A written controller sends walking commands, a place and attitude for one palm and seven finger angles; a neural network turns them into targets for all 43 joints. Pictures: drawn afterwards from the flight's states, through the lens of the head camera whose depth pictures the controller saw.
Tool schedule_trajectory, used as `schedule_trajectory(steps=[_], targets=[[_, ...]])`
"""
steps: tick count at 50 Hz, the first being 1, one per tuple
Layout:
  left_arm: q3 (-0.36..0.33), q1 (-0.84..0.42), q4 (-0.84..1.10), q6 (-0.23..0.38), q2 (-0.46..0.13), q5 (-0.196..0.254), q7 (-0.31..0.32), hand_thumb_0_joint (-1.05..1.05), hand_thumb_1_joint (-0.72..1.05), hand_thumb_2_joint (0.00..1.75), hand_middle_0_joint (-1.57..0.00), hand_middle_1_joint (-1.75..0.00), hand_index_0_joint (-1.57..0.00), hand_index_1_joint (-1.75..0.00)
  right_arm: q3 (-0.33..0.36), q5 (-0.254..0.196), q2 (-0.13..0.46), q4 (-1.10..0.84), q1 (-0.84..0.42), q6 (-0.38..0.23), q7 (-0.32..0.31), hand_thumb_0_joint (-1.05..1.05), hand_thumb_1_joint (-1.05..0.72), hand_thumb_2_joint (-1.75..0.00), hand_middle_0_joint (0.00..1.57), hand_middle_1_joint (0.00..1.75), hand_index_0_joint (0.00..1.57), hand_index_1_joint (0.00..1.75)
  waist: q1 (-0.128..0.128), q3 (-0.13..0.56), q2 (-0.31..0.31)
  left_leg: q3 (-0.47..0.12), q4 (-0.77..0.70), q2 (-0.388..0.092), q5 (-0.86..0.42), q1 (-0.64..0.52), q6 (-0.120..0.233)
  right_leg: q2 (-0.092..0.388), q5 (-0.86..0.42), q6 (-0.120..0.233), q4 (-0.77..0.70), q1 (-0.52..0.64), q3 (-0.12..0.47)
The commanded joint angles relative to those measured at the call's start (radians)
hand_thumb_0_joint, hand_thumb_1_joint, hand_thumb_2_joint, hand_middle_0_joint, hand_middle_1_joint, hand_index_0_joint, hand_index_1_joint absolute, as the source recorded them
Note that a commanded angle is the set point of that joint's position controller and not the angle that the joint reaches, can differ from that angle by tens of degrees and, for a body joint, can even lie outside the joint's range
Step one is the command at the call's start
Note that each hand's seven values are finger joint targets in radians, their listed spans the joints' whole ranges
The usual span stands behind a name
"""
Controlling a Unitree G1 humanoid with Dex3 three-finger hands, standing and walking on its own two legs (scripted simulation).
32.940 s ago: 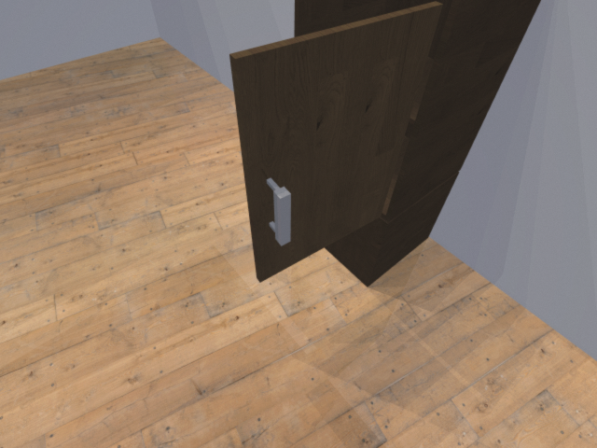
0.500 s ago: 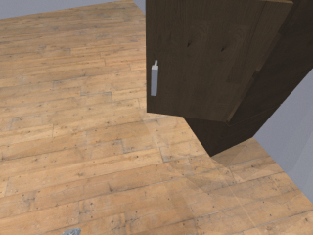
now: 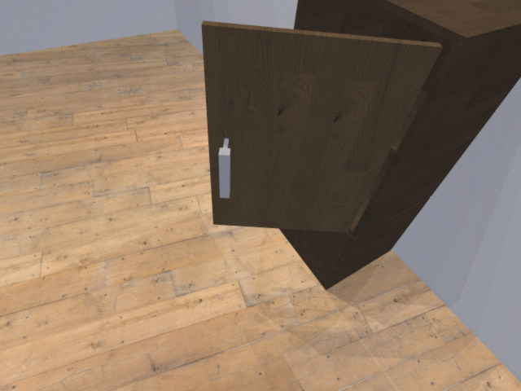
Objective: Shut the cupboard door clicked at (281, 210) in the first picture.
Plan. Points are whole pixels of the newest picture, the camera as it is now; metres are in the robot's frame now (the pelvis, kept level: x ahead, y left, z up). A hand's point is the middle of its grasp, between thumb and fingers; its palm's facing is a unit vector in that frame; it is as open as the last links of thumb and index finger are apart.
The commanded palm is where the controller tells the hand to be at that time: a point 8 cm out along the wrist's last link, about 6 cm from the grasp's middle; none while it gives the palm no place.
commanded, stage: take the last steps up to it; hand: left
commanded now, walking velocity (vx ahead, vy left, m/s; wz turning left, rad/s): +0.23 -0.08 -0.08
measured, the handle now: (225, 168) +0.61 +0.10 -0.07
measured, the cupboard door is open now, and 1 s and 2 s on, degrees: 57 57 57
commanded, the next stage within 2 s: come to a stop and stand still in 0.26 s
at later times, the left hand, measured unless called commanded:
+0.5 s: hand (198, 363) +0.20 +0.11 -0.17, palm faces +0.02 -0.98 -0.20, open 7.2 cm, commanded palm none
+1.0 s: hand (180, 363) +0.20 +0.14 -0.17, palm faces +0.00 -0.97 -0.26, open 7.4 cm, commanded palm none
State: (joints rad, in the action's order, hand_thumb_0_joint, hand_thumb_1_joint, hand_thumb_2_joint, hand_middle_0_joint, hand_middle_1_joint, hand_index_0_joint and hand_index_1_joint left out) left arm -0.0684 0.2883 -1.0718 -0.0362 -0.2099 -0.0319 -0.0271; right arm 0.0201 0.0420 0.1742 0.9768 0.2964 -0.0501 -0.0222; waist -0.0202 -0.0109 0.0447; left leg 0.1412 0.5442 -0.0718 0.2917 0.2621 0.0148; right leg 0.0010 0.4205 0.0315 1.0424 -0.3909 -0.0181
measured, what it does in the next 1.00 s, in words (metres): walks ahead: right foot, then left foot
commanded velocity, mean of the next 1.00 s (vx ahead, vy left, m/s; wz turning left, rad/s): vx -0.03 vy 0.01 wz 0.00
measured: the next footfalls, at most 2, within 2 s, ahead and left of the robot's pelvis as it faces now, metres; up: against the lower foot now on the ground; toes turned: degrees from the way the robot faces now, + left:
right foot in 0.28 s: +0.19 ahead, -0.17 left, +0.00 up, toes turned -2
left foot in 0.54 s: +0.20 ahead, +0.05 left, +0.00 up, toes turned -1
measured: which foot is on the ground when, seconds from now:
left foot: down 0.00-0.28, up 0.30-0.52, down 0.54-1.00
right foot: up 0.00-0.26, down 0.28-1.00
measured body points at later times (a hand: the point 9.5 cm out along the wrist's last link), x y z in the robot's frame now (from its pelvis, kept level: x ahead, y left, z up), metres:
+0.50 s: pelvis +0.14 -0.07 +0.00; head +0.17 -0.06 +0.45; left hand +0.20 +0.16 -0.15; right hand +0.15 -0.30 -0.15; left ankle +0.15 +0.04 -0.71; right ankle +0.15 -0.17 -0.74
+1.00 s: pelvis +0.16 -0.05 -0.01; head +0.17 -0.05 +0.44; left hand +0.20 +0.20 -0.15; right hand +0.24 -0.30 -0.15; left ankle +0.16 +0.05 -0.74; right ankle +0.15 -0.17 -0.74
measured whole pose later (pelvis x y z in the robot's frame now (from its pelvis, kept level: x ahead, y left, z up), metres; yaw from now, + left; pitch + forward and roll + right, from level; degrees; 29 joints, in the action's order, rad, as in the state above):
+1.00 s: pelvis +0.16 -0.05 -0.01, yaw -2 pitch +0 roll +0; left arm -0.02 0.29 -0.94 -0.02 -0.20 -0.02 0.05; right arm 0.04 0.02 0.20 0.90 0.20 0.01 -0.02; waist 0.01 -0.03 0.00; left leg 0.05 0.61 0.01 0.33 0.28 0.03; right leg 0.04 0.34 0.00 0.62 -0.27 -0.07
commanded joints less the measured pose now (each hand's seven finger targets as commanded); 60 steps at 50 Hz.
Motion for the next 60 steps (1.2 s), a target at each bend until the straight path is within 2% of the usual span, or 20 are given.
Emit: schedule_trajectory(steps=[1,8,11,12,13,14,17,21,25,27,30,32,35,39,41,43,45,47,50,60], targets=[[-0.008,-0.072,0.107,0.038,-0.03,0.006,-0.013,0.0,0.9,0.9,-0.2,-0.3,-0.2,-0.3,0.032,-0.004,0.171,0.01,0.112,-0.013,-0.015,0.0,-0.9,-0.9,0.2,0.3,0.2,0.3,-0.004,-0.049,-0.184,-0.208,-0.348,-0.264,-0.182,-0.15,0.096,0.078,-0.115,-0.029,0.003,-0.213,0.022],[0.005,-0.146,0.127,0.04,-0.019,0.007,-0.01,0.0,0.9,0.9,-0.2,-0.3,-0.2,-0.3,0.046,-0.005,0.155,0.049,0.12,0.006,-0.002,0.0,-0.9,-0.9,0.2,0.3,0.2,0.3,-0.014,-0.085,-0.194,-0.108,-0.307,-0.236,-0.174,-0.078,0.104,0.051,-0.183,-0.027,-0.377,-0.017,-0.078],[-0.007,-0.03,0.081,0.05,-0.046,0.005,-0.004,0.0,0.9,0.9,-0.2,-0.3,-0.2,-0.3,0.051,-0.011,0.155,0.06,0.102,0.019,0.003,0.0,-0.9,-0.9,0.2,0.3,0.2,0.3,0.041,-0.025,-0.137,-0.057,-0.168,-0.175,-0.117,-0.027,0.052,0.001,-0.259,-0.017,-0.529,0.224,-0.117],[-0.018,0.06,0.054,0.06,-0.092,0.005,0.003,0.0,0.9,0.9,-0.2,-0.3,-0.2,-0.3,0.046,-0.019,0.132,0.061,0.095,0.018,0.009,0.0,-0.9,-0.9,0.2,0.3,0.2,0.3,0.089,0.005,-0.057,-0.004,-0.027,-0.124,-0.077,0.058,0.019,0.055,-0.223,0.005,-0.591,0.368,-0.036],[-0.032,0.146,0.025,0.073,-0.173,0.0,0.017,0.0,0.9,0.9,-0.2,-0.3,-0.2,-0.3,0.032,-0.028,0.061,0.046,0.107,0.016,0.019,0.0,-0.9,-0.9,0.2,0.3,0.2,0.3,0.117,0.034,0.131,0.066,0.186,-0.007,0.115,0.243,-0.02,0.24,-0.172,0.086,-0.688,0.507,0.212],[-0.042,0.207,0.009,0.074,-0.222,0.011,0.024,0.0,0.9,0.9,-0.2,-0.3,-0.2,-0.3,0.025,-0.031,0.043,0.011,0.067,0.022,0.016,0.0,-0.9,-0.9,0.2,0.3,0.2,0.3,0.137,0.053,0.211,0.007,0.424,0.035,0.385,0.297,-0.02,0.388,-0.194,0.164,-0.818,0.483,0.398],[-0.017,0.025,0.044,0.076,-0.113,0.016,0.043,0.0,0.9,0.9,-0.2,-0.3,-0.2,-0.3,0.038,-0.025,0.075,0.036,0.046,0.025,0.004,0.0,-0.9,-0.9,0.2,0.3,0.2,0.3,0.056,0.026,0.148,-0.129,0.58,-0.044,0.208,0.314,-0.022,0.333,-0.31,0.197,-0.804,0.351,0.27],[0.011,-0.077,0.069,0.082,-0.044,0.006,0.052,0.0,0.9,0.9,-0.2,-0.3,-0.2,-0.3,0.005,-0.026,-0.019,0.069,0.106,0.047,0.003,0.0,-0.9,-0.9,0.2,0.3,0.2,0.3,-0.015,0.038,0.042,-0.089,0.286,-0.017,0.112,0.092,-0.053,0.26,-0.662,0.155,-0.759,0.172,0.061],[0.017,-0.078,0.049,0.069,-0.068,0.022,0.063,0.0,0.9,0.9,-0.2,-0.3,-0.2,-0.3,0.002,-0.033,0.011,0.082,0.104,0.052,0.0,0.0,-0.9,-0.9,0.2,0.3,0.2,0.3,-0.019,0.06,0.031,-0.093,-0.081,0.011,-0.188,-0.083,-0.057,0.213,-0.682,0.089,-0.639,0.179,0.036],[0.02,-0.041,0.057,0.051,-0.049,0.028,0.07,0.0,0.9,0.9,-0.2,-0.3,-0.2,-0.3,0.017,-0.029,0.096,0.056,0.051,0.045,-0.006,0.0,-0.9,-0.9,0.2,0.3,0.2,0.3,0.015,0.054,-0.071,-0.193,-0.11,-0.116,-0.552,-0.115,0.007,0.141,-0.483,0.011,-0.598,0.154,0.011],[0.017,-0.027,0.073,0.023,-0.055,0.019,0.072,0.0,0.9,0.9,-0.2,-0.3,-0.2,-0.3,0.028,-0.028,0.133,0.019,-0.033,0.056,-0.019,0.0,-0.9,-0.9,0.2,0.3,0.2,0.3,0.031,-0.007,-0.211,-0.23,-0.136,-0.16,-0.683,-0.051,0.068,0.085,-0.353,-0.021,-0.521,0.17,-0.027],[0.016,-0.005,0.072,0.014,-0.062,0.019,0.069,0.0,0.9,0.9,-0.2,-0.3,-0.2,-0.3,0.034,-0.027,0.15,-0.004,-0.07,0.064,-0.022,0.0,-0.9,-0.9,0.2,0.3,0.2,0.3,0.043,0.017,-0.236,-0.242,-0.161,-0.182,-0.665,-0.057,0.093,0.068,-0.196,-0.022,-0.47,0.179,-0.029],[0.011,0.02,0.085,0.015,-0.075,0.011,0.068,0.0,0.9,0.9,-0.2,-0.3,-0.2,-0.3,0.046,-0.027,0.161,-0.038,-0.109,0.072,-0.02,0.0,-0.9,-0.9,0.2,0.3,0.2,0.3,0.046,0.071,-0.149,-0.212,-0.097,-0.148,-0.578,-0.084,0.079,0.082,-0.337,-0.011,-0.512,0.183,0.01],[0.004,-0.027,0.112,0.028,-0.128,0.003,0.064,0.0,0.9,0.9,-0.2,-0.3,-0.2,-0.3,0.047,-0.032,0.106,-0.049,-0.084,0.089,-0.005,0.0,-0.9,-0.9,0.2,0.3,0.2,0.3,0.012,0.072,0.116,-0.09,0.079,0.03,-0.113,-0.025,-0.021,0.289,-0.587,0.117,-0.671,0.181,0.202],[0.007,-0.051,0.112,0.032,-0.125,0.003,0.063,0.0,0.9,0.9,-0.2,-0.3,-0.2,-0.3,0.043,-0.031,0.087,-0.047,-0.104,0.097,-0.002,0.0,-0.9,-0.9,0.2,0.3,0.2,0.3,0.014,0.037,0.129,-0.116,0.173,0.051,0.121,0.006,-0.031,0.321,-0.636,0.169,-0.707,0.157,0.198],[0.036,0.036,0.153,0.053,-0.187,-0.015,0.08,0.0,0.9,0.9,-0.2,-0.3,-0.2,-0.3,0.031,-0.013,0.13,-0.149,-0.13,0.056,0.003,0.0,-0.9,-0.9,0.2,0.3,0.2,0.3,0.001,0.041,0.024,-0.173,0.021,0.065,0.047,0.091,-0.02,0.256,-0.874,0.092,-0.535,0.341,0.194],[0.019,0.005,0.216,0.047,-0.139,0.016,0.085,0.0,0.9,0.9,-0.2,-0.3,-0.2,-0.3,0.043,-0.016,0.124,-0.143,-0.072,0.034,0.003,0.0,-0.9,-0.9,0.2,0.3,0.2,0.3,0.008,0.24,-0.063,-0.179,-0.038,0.015,-0.31,-0.084,0.012,0.172,-0.55,0.034,-0.44,0.28,0.093],[0.023,0.027,0.226,0.039,-0.111,0.011,0.08,0.0,0.9,0.9,-0.2,-0.3,-0.2,-0.3,0.046,-0.016,0.127,-0.154,-0.094,0.036,-0.003,0.0,-0.9,-0.9,0.2,0.3,0.2,0.3,0.022,0.137,-0.075,-0.202,0.017,-0.03,-0.442,-0.084,0.038,0.111,-0.414,0.01,-0.476,0.149,0.05],[0.029,0.032,0.234,0.035,-0.102,0.008,0.075,0.0,0.9,0.9,-0.2,-0.3,-0.2,-0.3,0.042,-0.018,0.13,-0.159,-0.077,0.035,-0.001,0.0,-0.9,-0.9,0.2,0.3,0.2,0.3,0.021,0.018,-0.027,-0.206,-0.017,-0.031,-0.349,0.012,0.043,0.094,-0.336,0.009,-0.495,0.117,0.051],[0.03,-0.006,0.232,0.042,-0.144,0.012,0.064,0.0,0.9,0.9,-0.2,-0.3,-0.2,-0.3,0.036,-0.019,0.165,-0.115,-0.067,0.024,0.009,0.0,-0.9,-0.9,0.2,0.3,0.2,0.3,0.025,-0.017,-0.045,-0.221,-0.141,-0.024,-0.046,0.071,0.048,0.09,-0.171,0.007,-0.57,0.144,0.063]])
